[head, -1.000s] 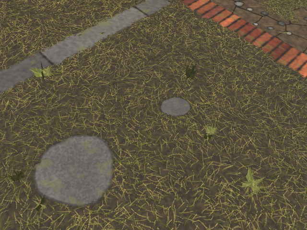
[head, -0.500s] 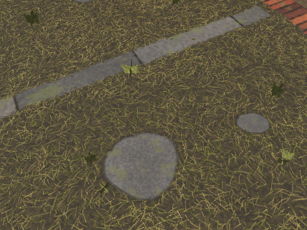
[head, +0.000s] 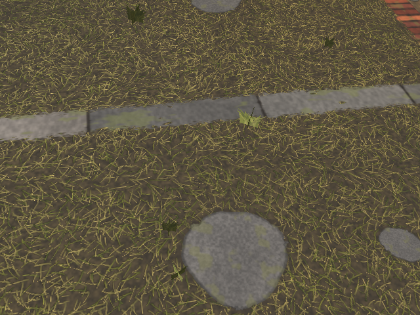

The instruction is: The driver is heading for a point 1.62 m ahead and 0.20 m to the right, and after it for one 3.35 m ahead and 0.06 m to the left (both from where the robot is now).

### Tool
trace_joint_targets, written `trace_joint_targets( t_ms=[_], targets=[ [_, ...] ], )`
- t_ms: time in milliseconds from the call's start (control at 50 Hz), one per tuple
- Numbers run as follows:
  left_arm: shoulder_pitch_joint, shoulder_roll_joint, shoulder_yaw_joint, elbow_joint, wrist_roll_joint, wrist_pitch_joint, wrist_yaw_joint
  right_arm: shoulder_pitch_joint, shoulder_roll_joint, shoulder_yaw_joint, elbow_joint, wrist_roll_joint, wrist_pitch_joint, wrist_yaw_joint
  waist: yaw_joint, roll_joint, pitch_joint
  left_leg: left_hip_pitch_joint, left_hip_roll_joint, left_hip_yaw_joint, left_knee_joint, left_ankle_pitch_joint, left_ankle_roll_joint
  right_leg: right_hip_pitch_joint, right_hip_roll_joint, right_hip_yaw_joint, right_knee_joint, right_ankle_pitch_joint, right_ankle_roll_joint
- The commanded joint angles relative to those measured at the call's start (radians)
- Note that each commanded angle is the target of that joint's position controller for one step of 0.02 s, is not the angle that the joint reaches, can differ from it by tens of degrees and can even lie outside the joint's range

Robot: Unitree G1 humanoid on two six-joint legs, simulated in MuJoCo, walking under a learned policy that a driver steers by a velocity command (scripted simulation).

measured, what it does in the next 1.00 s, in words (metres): walks ahead: right foot, then left foot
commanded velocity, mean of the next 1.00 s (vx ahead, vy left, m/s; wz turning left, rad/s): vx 0.47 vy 0.00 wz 0.17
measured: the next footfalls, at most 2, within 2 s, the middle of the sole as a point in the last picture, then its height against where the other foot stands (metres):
right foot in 0.22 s outside the picture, level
left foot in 0.70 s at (144, 293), level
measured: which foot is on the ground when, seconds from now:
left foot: down 0.00-0.22, up 0.24-0.68, down 0.70-1.00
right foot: up 0.00-0.20, down 0.22-0.72, up 0.74-1.00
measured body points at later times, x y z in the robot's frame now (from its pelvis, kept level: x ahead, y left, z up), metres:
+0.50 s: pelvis +0.27 -0.04 -0.01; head +0.30 -0.04 +0.44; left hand +0.25 +0.24 -0.13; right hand +0.47 -0.27 -0.10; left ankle +0.35 +0.13 -0.69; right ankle +0.24 -0.14 -0.75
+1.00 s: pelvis +0.55 +0.06 +0.00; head +0.57 +0.07 +0.45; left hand +0.68 +0.35 -0.11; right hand +0.63 -0.21 -0.12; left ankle +0.52 +0.14 -0.75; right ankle +0.69 -0.09 -0.68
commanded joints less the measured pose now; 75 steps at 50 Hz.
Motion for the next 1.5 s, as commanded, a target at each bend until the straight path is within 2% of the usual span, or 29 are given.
trace_joint_targets(
  t_ms=[20,160,220,240,260,280,340,420,520,620,660,700,720,740,760,780,820,940,1040,1160,1200,1240,1260,1280,1300,1320,1360,1420,1500],
  targets=[
    [-0.172,0.043,-0.001,-0.101,-0.007,-0.026,-0.007,-0.002,-0.208,-0.063,-0.043,0.010,-0.015,-0.012,-0.026,0.163,0.050,-0.010,0.191,-0.198,-0.124,0.029,0.138,-0.059,0.028,-0.002,-0.142,0.076,0.024],
    [-0.177,0.069,-0.002,-0.112,-0.013,-0.055,-0.030,0.034,-0.198,-0.062,0.012,0.015,-0.002,-0.012,-0.024,0.197,0.054,0.028,0.242,-0.249,-0.041,0.208,0.117,0.095,0.038,-0.026,-0.269,0.035,-0.031],
    [0.087,0.141,0.032,-0.058,0.000,-0.060,-0.011,0.006,-0.149,-0.043,0.003,0.001,0.003,-0.008,0.115,0.177,-0.136,-0.032,0.147,-0.165,0.296,0.524,0.053,0.505,0.003,-0.017,-0.305,0.025,-0.136],
    [0.253,0.221,0.050,-0.037,0.019,-0.058,-0.005,0.064,-0.088,-0.022,-0.021,-0.004,-0.003,-0.010,0.141,-0.018,-0.325,-0.318,0.032,-0.088,0.645,0.268,-0.016,0.884,-0.212,0.312,-0.288,-0.077,-0.262],
    [0.313,0.210,0.048,0.007,0.010,-0.052,-0.022,0.136,-0.059,-0.010,-0.020,0.021,-0.017,-0.012,0.110,-0.262,-0.369,-0.550,-0.065,-0.078,0.885,-0.331,-0.055,0.992,-0.353,0.703,-0.456,-0.306,-0.348],
    [0.270,0.123,0.024,0.005,-0.014,-0.049,-0.022,0.053,-0.157,-0.031,-0.012,0.038,-0.024,-0.008,0.126,-0.149,-0.212,-0.651,-0.002,-0.100,0.970,-0.287,-0.051,0.883,-0.332,0.653,-0.501,-0.433,-0.313],
    [0.148,0.050,-0.005,-0.003,0.006,-0.031,-0.007,-0.124,-0.155,-0.035,-0.039,0.008,-0.037,0.004,0.083,-0.023,0.002,-0.618,0.110,-0.006,0.869,-0.091,-0.040,0.563,-0.219,0.328,-0.555,-0.181,-0.267],
    [0.152,0.059,-0.008,0.018,-0.007,-0.042,0.002,-0.131,-0.083,-0.016,-0.042,0.002,-0.031,0.016,0.048,-0.058,0.015,-0.579,0.149,0.045,0.733,-0.033,-0.065,0.464,-0.188,0.191,-0.630,0.001,-0.291],
    [0.191,0.104,-0.003,0.043,-0.020,-0.031,0.009,-0.307,-0.046,0.007,-0.089,-0.004,-0.054,0.033,0.098,-0.029,0.047,-0.516,0.125,0.108,0.380,0.245,-0.082,0.431,-0.130,0.032,-0.650,0.135,-0.253],
    [0.286,0.133,0.001,0.091,-0.031,-0.005,0.014,-0.419,-0.075,-0.003,-0.129,0.010,-0.063,0.056,0.116,-0.029,0.057,-0.479,0.087,0.109,0.221,0.283,-0.045,0.569,-0.198,0.037,-0.604,0.196,-0.221],
    [0.287,0.150,0.005,0.097,-0.029,0.009,0.019,-0.383,-0.105,-0.017,-0.125,0.007,-0.062,0.060,0.077,-0.042,0.022,-0.406,0.061,0.126,0.199,0.209,-0.015,0.632,-0.211,0.028,-0.520,0.375,-0.198],
    [0.271,0.139,-0.004,0.091,-0.020,0.021,0.025,-0.150,-0.172,-0.056,-0.062,0.003,-0.055,0.048,-0.053,-0.033,-0.130,-0.067,0.027,0.163,0.172,0.210,0.039,0.565,-0.145,-0.036,-0.219,0.575,-0.153],
    [0.284,0.081,-0.030,0.062,0.010,0.020,0.028,0.028,-0.246,-0.076,-0.033,-0.006,-0.046,0.034,-0.111,0.086,-0.286,0.239,0.221,-0.051,0.218,0.232,0.102,0.358,-0.090,-0.070,0.101,0.276,-0.118],
    [0.424,-0.040,-0.065,0.050,-0.001,0.002,0.019,0.044,-0.307,-0.083,-0.017,-0.009,-0.046,0.043,-0.019,0.353,-0.414,0.500,0.428,-0.541,0.093,-0.029,0.256,0.006,0.090,-0.029,0.421,-0.453,-0.068],
    [0.342,0.076,-0.041,0.061,-0.023,-0.015,0.012,0.036,-0.196,-0.057,-0.026,0.000,-0.047,0.045,-0.067,0.232,-0.359,0.458,0.400,-0.587,0.013,-0.137,0.220,-0.101,0.044,0.075,0.511,-0.488,-0.080],
    [0.241,0.115,-0.028,0.026,-0.045,-0.025,0.007,-0.033,-0.170,-0.045,-0.027,0.000,-0.049,0.043,-0.056,0.185,-0.210,0.335,0.371,-0.434,-0.006,-0.079,0.187,-0.155,-0.002,0.048,0.512,-0.400,-0.089],
    [0.168,0.095,-0.029,0.012,-0.020,-0.030,0.011,-0.136,-0.142,-0.036,-0.031,-0.012,-0.052,0.047,-0.001,0.081,-0.078,0.101,0.300,-0.252,-0.049,0.175,0.173,-0.103,-0.071,0.015,0.419,-0.262,-0.075],
    [0.139,0.027,-0.043,0.003,-0.005,0.015,0.012,-0.158,-0.150,-0.041,0.015,-0.009,-0.079,0.039,0.056,0.092,-0.005,-0.074,0.256,-0.054,-0.185,0.305,0.196,-0.058,-0.113,0.002,0.218,-0.100,-0.017],
    [-0.010,0.006,-0.055,-0.028,-0.016,0.004,-0.008,-0.118,-0.177,-0.046,0.059,-0.014,-0.075,0.026,-0.006,0.080,0.039,-0.055,0.223,0.111,-0.216,0.275,0.136,-0.022,-0.075,-0.027,-0.072,0.179,-0.028],
    [-0.122,0.020,-0.050,-0.098,-0.018,0.002,-0.038,-0.060,-0.196,-0.058,0.118,0.002,-0.045,0.017,-0.033,0.073,0.068,0.166,0.300,0.169,-0.138,0.358,0.097,-0.091,-0.038,-0.041,-0.191,0.083,-0.092],
    [-0.083,0.042,-0.038,-0.107,-0.014,0.004,-0.046,-0.081,-0.218,-0.065,0.115,0.004,-0.029,0.007,0.003,0.101,0.026,0.207,0.301,0.201,-0.022,0.646,0.069,-0.012,0.007,-0.095,-0.195,-0.022,-0.125],
    [0.151,0.116,0.009,-0.056,-0.016,0.011,-0.036,-0.101,-0.216,-0.062,0.098,-0.001,-0.009,-0.009,0.127,0.092,-0.123,0.134,0.243,0.272,0.312,0.882,0.016,0.316,0.092,-0.144,-0.231,-0.019,-0.176],
    [0.316,0.205,0.041,-0.031,-0.020,0.021,-0.020,-0.076,-0.179,-0.042,0.069,-0.023,-0.014,-0.019,0.181,-0.031,-0.240,-0.109,0.195,0.286,0.632,0.590,-0.026,0.628,-0.056,0.098,-0.225,0.028,-0.244],
    [0.305,0.271,0.048,-0.038,-0.029,0.018,-0.021,0.034,-0.050,-0.001,0.034,-0.041,-0.043,0.003,0.075,-0.258,-0.342,-0.543,-0.024,0.181,0.944,-0.295,-0.088,0.948,-0.271,0.654,-0.344,-0.205,-0.429],
    [0.324,0.172,0.023,-0.054,-0.029,0.014,-0.020,-0.064,-0.145,-0.016,0.039,-0.008,-0.077,0.020,0.151,-0.139,-0.370,-0.655,0.008,0.010,1.032,-0.324,-0.069,0.978,-0.282,0.739,-0.451,-0.314,-0.411],
    [0.284,0.139,0.013,-0.055,-0.019,0.008,-0.017,-0.154,-0.182,-0.026,0.006,0.025,-0.097,0.030,0.156,-0.091,-0.230,-0.715,0.049,0.019,1.014,-0.229,-0.051,0.875,-0.256,0.601,-0.471,-0.251,-0.372],
    [0.180,0.111,0.006,-0.078,-0.012,0.005,-0.012,-0.209,-0.170,-0.026,-0.006,-0.007,-0.110,0.018,0.092,0.038,-0.097,-0.644,0.116,0.035,0.868,-0.103,-0.055,0.621,-0.188,0.422,-0.486,-0.017,-0.341],
    [0.137,0.089,-0.001,-0.100,-0.004,0.005,-0.001,-0.171,-0.150,-0.029,-0.009,-0.024,-0.082,0.016,0.033,-0.007,-0.073,-0.535,0.136,0.039,0.764,-0.058,-0.093,0.463,-0.140,0.325,-0.535,0.163,-0.350],
    [0.183,0.125,0.012,-0.077,-0.015,0.008,0.024,-0.280,-0.105,-0.015,-0.041,-0.030,-0.065,0.011,0.060,-0.008,-0.020,-0.534,0.109,0.067,0.528,0.137,-0.144,0.364,-0.080,0.224,-0.553,0.200,-0.318]
  ],
)
Keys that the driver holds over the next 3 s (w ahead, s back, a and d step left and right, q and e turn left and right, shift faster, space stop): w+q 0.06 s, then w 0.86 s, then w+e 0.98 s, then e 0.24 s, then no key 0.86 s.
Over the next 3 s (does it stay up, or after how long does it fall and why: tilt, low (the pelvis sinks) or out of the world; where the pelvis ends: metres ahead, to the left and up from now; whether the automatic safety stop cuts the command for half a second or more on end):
stays up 1.30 -0.08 -0.02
